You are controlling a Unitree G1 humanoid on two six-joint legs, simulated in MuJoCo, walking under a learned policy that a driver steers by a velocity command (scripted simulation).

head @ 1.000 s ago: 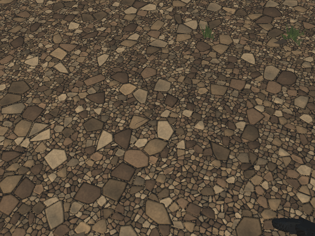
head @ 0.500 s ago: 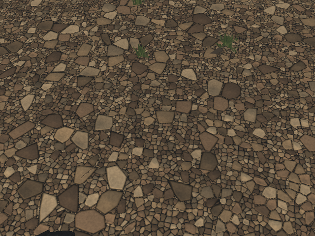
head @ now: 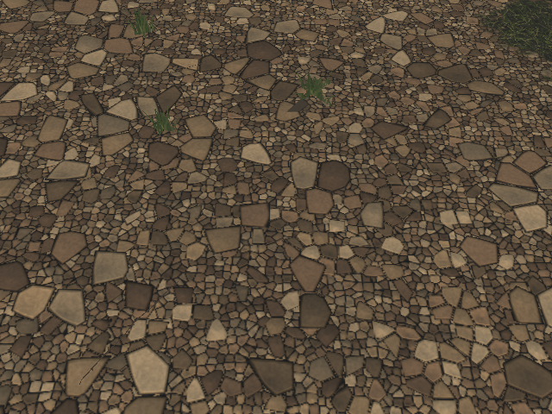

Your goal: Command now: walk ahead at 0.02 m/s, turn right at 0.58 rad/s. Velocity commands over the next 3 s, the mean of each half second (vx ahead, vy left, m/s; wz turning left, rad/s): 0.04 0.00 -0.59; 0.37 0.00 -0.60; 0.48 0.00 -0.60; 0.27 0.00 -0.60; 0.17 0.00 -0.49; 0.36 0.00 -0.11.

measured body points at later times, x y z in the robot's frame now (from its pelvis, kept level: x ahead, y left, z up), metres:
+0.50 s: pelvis +0.00 -0.03 +0.01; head +0.02 -0.07 +0.46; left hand +0.22 +0.19 -0.07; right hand +0.04 -0.36 -0.11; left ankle +0.03 +0.12 -0.67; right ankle -0.03 -0.13 -0.73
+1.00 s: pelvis +0.16 -0.07 +0.01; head +0.18 -0.06 +0.46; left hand +0.41 +0.11 -0.10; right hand +0.11 -0.36 -0.08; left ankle +0.22 +0.03 -0.73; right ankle +0.05 -0.16 -0.65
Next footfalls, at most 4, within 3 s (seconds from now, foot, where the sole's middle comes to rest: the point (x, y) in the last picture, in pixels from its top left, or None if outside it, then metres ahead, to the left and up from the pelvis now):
0.38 right None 0.01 -0.14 -0.77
0.84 left None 0.25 0.01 -0.77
1.34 right None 0.33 -0.40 -0.77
1.80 left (498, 351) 0.64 -0.54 -0.77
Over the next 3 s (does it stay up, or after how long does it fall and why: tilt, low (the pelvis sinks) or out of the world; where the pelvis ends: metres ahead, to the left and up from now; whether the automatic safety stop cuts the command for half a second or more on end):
stays up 0.55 -0.76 0.02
